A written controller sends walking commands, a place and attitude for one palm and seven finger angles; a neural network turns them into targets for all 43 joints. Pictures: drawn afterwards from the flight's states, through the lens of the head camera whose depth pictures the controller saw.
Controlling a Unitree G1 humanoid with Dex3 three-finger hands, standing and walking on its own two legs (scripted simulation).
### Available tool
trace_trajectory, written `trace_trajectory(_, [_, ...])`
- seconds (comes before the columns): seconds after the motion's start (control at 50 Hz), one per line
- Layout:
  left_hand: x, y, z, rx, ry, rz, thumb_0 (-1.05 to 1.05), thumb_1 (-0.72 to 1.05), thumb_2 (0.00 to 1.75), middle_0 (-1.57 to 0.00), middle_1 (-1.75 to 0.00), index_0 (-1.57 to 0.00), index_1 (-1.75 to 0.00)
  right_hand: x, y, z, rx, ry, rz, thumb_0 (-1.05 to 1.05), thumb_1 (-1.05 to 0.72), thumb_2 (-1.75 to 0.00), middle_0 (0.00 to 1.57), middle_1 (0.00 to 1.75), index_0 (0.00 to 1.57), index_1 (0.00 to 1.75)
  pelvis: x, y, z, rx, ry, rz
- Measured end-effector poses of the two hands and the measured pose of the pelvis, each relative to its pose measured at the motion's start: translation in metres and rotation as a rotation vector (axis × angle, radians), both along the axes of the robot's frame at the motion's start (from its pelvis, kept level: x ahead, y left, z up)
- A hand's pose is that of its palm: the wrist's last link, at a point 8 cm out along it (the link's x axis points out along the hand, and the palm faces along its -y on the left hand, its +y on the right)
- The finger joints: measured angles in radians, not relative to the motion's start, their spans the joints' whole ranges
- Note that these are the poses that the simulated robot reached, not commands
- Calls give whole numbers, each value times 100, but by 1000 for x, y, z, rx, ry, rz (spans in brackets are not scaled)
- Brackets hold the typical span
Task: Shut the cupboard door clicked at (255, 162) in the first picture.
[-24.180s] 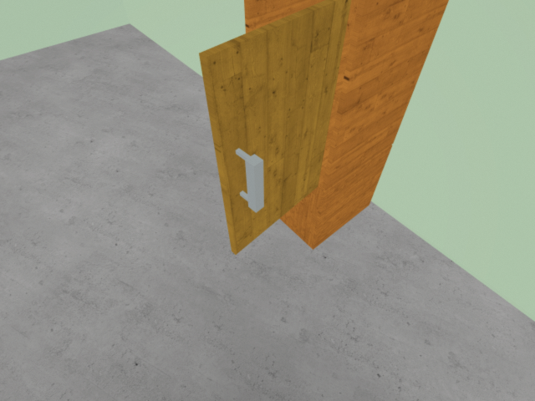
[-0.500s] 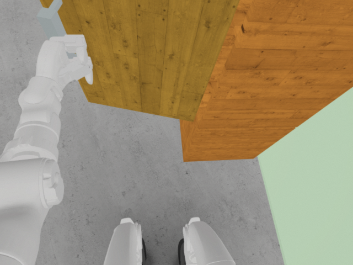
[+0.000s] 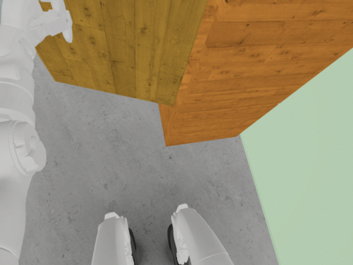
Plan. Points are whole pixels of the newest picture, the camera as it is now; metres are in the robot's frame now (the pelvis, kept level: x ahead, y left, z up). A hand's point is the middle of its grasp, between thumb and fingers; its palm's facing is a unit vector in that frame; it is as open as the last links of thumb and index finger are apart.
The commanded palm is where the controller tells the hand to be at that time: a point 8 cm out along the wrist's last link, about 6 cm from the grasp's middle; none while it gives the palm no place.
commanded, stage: push the door shut along its arc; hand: left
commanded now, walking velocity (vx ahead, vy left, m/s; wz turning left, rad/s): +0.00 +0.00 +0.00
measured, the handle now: (9, 1) +0.63 +0.22 +0.09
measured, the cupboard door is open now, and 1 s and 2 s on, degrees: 70 64 64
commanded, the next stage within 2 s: pull the fist back off the door in 0.26 s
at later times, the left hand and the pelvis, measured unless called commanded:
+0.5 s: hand (65, 5) +0.62 +0.13 +0.09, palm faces +0.02 -0.99 +0.13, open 3.1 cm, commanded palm +0.60 +0.13 +0.10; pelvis +0.00 -0.01 -0.01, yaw +0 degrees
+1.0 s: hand (71, 34) +0.55 +0.12 +0.09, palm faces +0.13 -0.99 -0.04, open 3.1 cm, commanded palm +0.51 +0.15 +0.10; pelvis +0.02 -0.02 +0.04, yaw +2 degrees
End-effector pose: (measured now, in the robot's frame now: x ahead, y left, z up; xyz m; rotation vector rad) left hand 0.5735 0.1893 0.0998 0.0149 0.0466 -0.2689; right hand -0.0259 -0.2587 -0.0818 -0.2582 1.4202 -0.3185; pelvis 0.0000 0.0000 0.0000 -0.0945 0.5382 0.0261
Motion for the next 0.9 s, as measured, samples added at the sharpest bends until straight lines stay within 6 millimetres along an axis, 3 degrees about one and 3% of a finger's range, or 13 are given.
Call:
trace_trajectory(0.38, [23,-9,2,20,37,-54,1,92,95,-130,-150,-130,-150,-10,-8,-5,-27,41,-5,1,-91,-90,20,30,21,30,1,-10,-10,-7,35,3])
trace_trajectory(0.46, [26,-6,-4,-109,46,163,3,87,92,-130,-150,-130,-150,-9,-5,-4,-5,43,24,1,-91,-90,20,30,20,30,1,-10,-11,-10,45,0])
trace_trajectory(0.5, [23,-6,-10,-133,54,287,2,86,91,-130,-150,-130,-150,-9,-1,-4,23,50,38,1,-91,-90,20,30,20,30,1,-11,-10,-7,46,0])
trace_trajectory(0.58, [15,-13,-16,-12,7,432,2,87,90,-130,-150,-130,-150,-10,8,-5,91,63,48,1,-91,-90,20,30,20,30,3,-12,-6,-1,48,0])
trace_trajectory(0.64, [8,-23,-15,54,-34,425,2,88,90,-130,-150,-130,-150,-13,13,-5,133,76,26,1,-91,-90,20,30,20,30,6,-13,0,8,35,1])
trace_trajectory(0.74, [-2,-36,-8,14,16,381,2,89,90,-130,-150,-130,-150,-12,16,3,163,75,-9,1,-91,-90,20,30,20,30,12,-15,14,21,-3,0])
trace_trajectory(0.9, [-25,-24,11,22,-18,422,2,90,90,-130,-150,-130,-150,3,2,16,156,29,14,1,-91,-90,20,30,20,30,22,-18,31,42,-55,-3])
